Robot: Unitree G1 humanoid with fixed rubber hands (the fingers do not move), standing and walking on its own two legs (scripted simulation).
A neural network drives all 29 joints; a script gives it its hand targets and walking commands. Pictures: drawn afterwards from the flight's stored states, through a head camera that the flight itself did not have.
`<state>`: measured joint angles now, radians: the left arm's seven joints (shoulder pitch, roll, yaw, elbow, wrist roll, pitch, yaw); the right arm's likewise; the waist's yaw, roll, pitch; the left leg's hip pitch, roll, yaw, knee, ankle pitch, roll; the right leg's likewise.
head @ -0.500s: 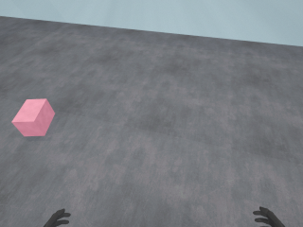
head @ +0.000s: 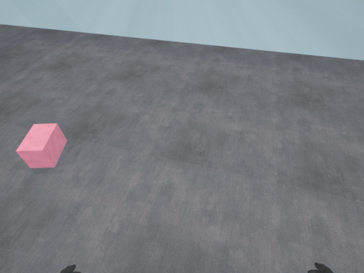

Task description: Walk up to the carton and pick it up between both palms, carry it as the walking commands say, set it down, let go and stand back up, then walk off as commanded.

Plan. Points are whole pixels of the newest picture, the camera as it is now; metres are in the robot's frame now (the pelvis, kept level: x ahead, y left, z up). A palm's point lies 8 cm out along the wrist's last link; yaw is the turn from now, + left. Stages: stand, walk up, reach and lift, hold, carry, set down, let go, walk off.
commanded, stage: stand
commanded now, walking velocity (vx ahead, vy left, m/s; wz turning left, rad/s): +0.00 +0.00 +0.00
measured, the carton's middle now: (44, 145) +1.11 +1.04 -0.68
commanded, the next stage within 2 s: walk up in 0.76 s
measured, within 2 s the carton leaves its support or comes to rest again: neither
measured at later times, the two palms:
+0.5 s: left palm out of the picture +0.10 +0.31 -0.10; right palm out of the picture +0.10 -0.31 -0.10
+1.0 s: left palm out of the picture +0.11 +0.31 -0.10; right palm out of the picture +0.10 -0.32 -0.10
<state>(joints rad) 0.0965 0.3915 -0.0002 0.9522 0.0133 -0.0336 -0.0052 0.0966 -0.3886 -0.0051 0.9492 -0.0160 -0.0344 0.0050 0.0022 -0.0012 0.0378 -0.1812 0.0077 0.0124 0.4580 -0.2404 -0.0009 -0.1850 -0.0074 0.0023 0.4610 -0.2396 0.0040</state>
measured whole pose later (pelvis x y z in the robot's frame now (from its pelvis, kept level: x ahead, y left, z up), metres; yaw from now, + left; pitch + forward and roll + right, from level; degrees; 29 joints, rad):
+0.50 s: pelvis +0.00 +0.00 +0.01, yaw +0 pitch -2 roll +0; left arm 0.08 0.40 0.00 1.05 0.01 -0.02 0.00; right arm 0.09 -0.39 -0.01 1.05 -0.01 -0.03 0.00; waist 0.00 0.00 0.04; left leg -0.14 0.01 0.01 0.36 -0.19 0.00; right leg -0.14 -0.01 0.00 0.37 -0.19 0.00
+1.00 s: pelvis +0.00 +0.00 +0.00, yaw +3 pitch -1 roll +0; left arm 0.08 0.39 0.03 1.00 0.01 0.01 0.00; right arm 0.13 -0.39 -0.05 0.99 -0.02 0.02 0.01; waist -0.03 -0.01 0.03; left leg -0.19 -0.01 -0.03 0.42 -0.21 0.00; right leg -0.17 -0.04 -0.04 0.44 -0.25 0.01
